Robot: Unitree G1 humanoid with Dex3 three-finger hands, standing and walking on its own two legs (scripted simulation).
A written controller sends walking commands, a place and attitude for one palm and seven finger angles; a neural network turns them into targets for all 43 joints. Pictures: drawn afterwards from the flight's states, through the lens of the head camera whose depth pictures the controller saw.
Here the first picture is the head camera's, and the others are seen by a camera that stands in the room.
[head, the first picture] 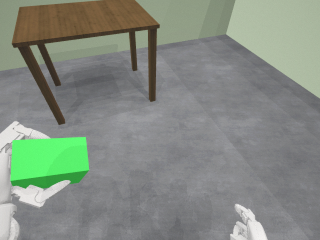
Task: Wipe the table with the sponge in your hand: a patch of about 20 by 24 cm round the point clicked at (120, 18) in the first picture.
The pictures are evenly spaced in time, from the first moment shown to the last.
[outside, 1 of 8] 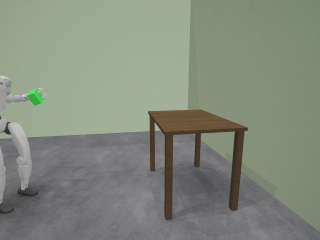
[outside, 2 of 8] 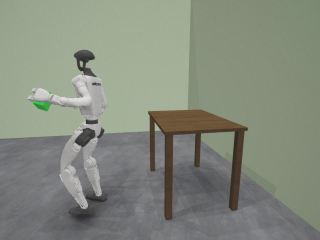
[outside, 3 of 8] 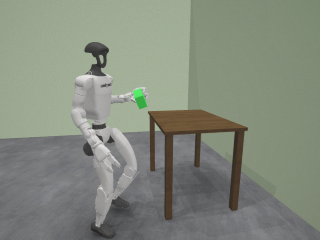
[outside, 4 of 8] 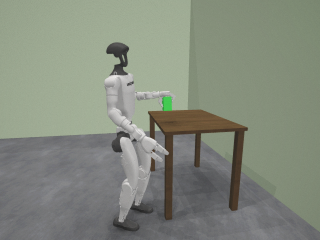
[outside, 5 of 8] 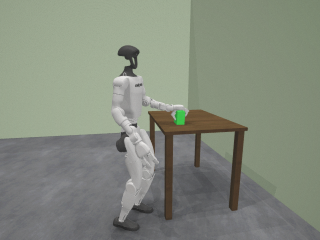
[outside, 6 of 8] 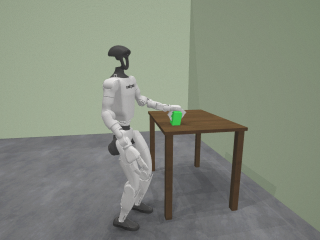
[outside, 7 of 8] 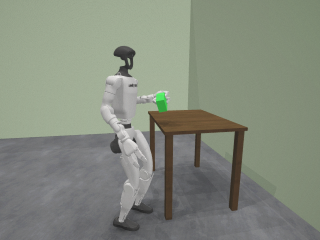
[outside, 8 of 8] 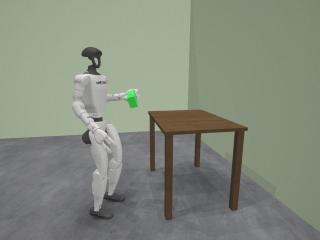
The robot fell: no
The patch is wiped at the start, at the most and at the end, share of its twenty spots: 0.00 1.00 1.00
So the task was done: no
